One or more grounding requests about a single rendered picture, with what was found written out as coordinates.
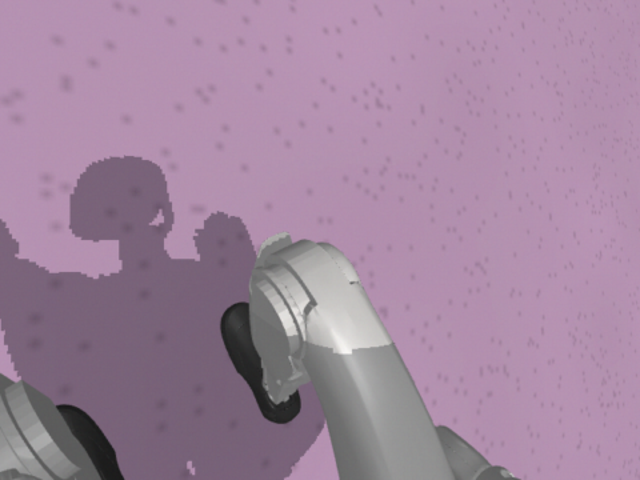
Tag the right robot hand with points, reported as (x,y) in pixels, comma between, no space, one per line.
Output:
(466,462)

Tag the left robot foot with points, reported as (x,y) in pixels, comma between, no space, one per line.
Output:
(93,440)

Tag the right robot foot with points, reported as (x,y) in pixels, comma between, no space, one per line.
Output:
(236,334)

